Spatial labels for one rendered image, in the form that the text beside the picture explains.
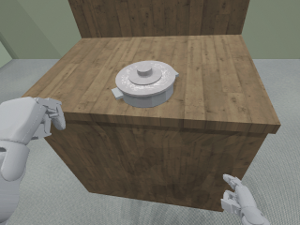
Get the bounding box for lid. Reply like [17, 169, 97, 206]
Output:
[115, 60, 176, 98]

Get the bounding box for left robot forearm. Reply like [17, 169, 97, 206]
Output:
[0, 141, 30, 225]

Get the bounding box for table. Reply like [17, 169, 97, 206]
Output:
[21, 0, 281, 212]

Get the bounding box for right robot forearm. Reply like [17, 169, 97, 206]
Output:
[240, 206, 271, 225]

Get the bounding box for left robot hand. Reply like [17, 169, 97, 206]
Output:
[0, 97, 66, 145]

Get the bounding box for pot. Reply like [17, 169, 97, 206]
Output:
[112, 71, 179, 108]

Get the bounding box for right robot hand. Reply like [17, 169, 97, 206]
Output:
[220, 173, 257, 217]

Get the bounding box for knob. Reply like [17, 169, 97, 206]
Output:
[137, 64, 153, 77]

